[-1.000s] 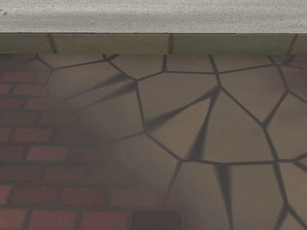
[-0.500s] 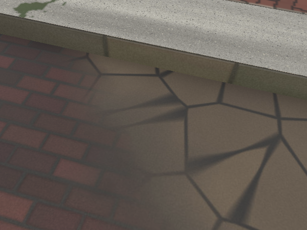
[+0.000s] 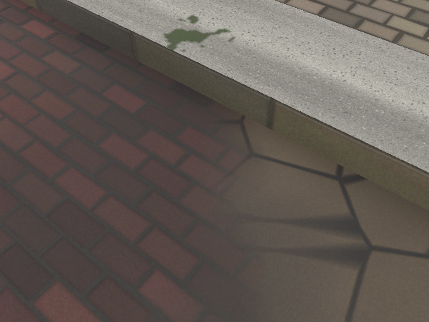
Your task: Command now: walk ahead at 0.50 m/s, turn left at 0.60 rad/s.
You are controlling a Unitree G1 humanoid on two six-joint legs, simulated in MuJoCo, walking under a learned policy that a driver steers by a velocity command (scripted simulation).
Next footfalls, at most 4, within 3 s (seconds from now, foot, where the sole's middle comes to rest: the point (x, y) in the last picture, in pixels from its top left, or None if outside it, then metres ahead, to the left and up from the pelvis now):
0.26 left None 0.30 0.16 -0.78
0.80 right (234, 265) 0.66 0.01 -0.78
1.32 left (140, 217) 0.83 0.35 -0.78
1.78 right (148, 149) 1.15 0.37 -0.78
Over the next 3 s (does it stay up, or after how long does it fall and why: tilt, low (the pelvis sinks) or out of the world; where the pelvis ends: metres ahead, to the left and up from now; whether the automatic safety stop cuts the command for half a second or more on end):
stays up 0.98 0.40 0.00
